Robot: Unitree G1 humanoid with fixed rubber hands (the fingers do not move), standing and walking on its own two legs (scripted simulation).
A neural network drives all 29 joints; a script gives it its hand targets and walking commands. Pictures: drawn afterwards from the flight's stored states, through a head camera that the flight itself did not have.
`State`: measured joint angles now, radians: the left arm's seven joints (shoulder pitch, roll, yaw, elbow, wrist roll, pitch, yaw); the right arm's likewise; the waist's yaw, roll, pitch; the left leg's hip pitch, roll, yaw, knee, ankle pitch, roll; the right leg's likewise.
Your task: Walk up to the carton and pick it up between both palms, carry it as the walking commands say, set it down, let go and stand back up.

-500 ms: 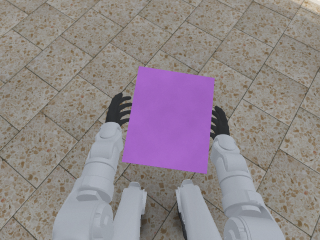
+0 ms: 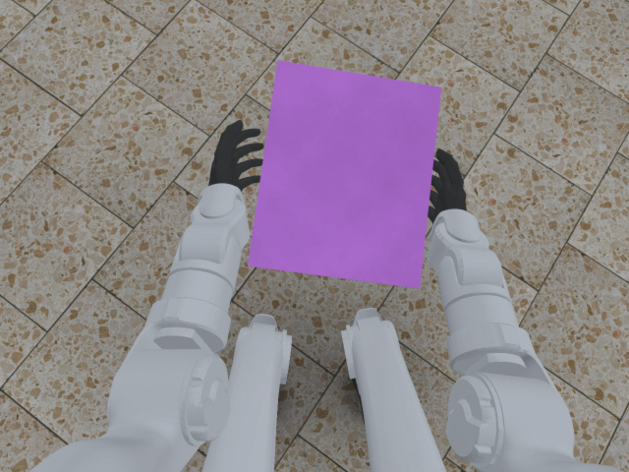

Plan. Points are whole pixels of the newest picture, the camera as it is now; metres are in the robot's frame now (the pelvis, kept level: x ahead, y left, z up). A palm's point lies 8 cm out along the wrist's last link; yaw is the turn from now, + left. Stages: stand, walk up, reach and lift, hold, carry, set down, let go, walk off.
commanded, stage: set down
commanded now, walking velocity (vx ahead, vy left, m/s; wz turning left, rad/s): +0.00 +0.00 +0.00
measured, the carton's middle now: (335, 192) +0.46 -0.04 -0.14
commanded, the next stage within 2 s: none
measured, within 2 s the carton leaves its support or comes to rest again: neither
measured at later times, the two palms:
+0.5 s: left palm (245, 200) +0.47 +0.10 -0.20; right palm (421, 218) +0.44 -0.18 -0.21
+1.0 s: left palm (254, 188) +0.51 +0.09 -0.27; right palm (409, 207) +0.47 -0.19 -0.29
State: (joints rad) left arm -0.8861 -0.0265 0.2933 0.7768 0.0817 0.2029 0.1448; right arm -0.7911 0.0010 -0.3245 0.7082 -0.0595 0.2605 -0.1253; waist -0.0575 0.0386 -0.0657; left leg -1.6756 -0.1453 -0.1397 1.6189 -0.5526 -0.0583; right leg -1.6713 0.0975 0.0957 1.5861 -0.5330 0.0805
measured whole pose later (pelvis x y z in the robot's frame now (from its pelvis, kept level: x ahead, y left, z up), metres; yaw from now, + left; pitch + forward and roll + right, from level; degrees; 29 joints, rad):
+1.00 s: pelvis -0.05 -0.01 -0.13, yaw +0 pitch +29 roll +0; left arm -1.44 0.15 0.32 0.72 0.01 0.34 0.16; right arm -1.34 -0.17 -0.31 0.63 -0.01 0.41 -0.16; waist -0.05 0.03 0.53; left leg -1.96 -0.18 -0.13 2.03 -0.58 -0.13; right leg -1.98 0.15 0.09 2.01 -0.54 0.10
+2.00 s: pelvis -0.03 -0.01 -0.18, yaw +0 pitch +31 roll -1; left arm -1.53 0.21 0.21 1.01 -0.08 0.21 0.20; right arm -1.44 -0.27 -0.17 0.97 0.09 0.26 -0.16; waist -0.04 0.04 0.53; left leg -2.12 -0.17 -0.09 2.23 -0.65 -0.10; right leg -2.13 0.09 0.05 2.20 -0.62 0.08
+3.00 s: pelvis -0.02 +0.00 -0.20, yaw +0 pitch +30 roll -1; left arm -1.52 0.27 0.19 1.12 -0.10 0.15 0.14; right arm -1.50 -0.28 -0.16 1.11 0.07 0.19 -0.04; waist -0.06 0.04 0.52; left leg -2.16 -0.12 -0.05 2.31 -0.67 -0.06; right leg -2.17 0.05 0.04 2.28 -0.64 0.07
